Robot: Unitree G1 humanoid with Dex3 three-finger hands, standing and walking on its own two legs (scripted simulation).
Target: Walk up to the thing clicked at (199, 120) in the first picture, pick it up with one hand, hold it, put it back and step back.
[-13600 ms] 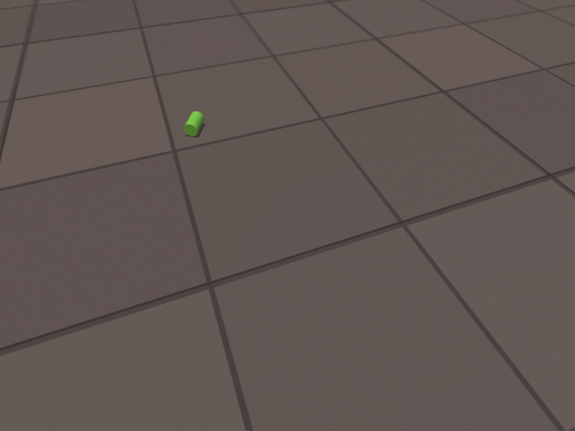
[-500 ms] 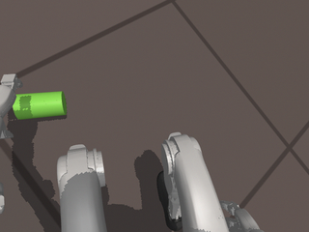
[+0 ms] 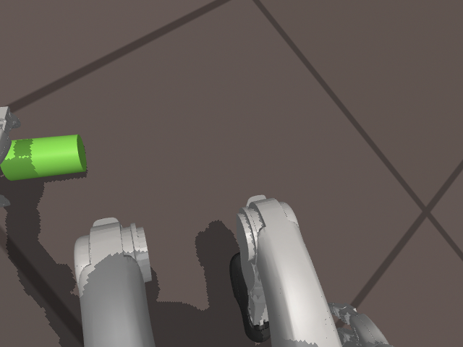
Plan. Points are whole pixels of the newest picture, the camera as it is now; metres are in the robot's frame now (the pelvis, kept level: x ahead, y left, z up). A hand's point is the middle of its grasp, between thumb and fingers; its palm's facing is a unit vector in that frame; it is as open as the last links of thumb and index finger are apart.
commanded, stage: rise first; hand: left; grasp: from above
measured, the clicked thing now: (46, 156) +0.48 +0.30 -0.29
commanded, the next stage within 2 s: approach in 1.30 s
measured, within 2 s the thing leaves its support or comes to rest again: neither
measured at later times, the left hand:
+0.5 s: hand out of the picture +0.43 +0.35 -0.18, palm faces -0.43 -0.08 -0.90, open 14.2 cm
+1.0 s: hand out of the picture +0.43 +0.35 -0.16, palm faces -0.43 -0.07 -0.90, open 14.3 cm
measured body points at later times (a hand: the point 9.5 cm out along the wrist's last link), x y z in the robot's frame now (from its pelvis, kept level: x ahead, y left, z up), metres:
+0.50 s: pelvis +0.00 +0.00 -0.01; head +0.24 +0.10 +0.36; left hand +0.45 +0.35 -0.13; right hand +0.07 -0.27 -0.11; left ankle +0.07 +0.14 -0.29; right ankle +0.10 -0.13 -0.29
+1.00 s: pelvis +0.00 +0.01 +0.00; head +0.22 +0.10 +0.38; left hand +0.45 +0.35 -0.11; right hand +0.07 -0.26 -0.10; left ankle +0.07 +0.14 -0.29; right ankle +0.10 -0.13 -0.29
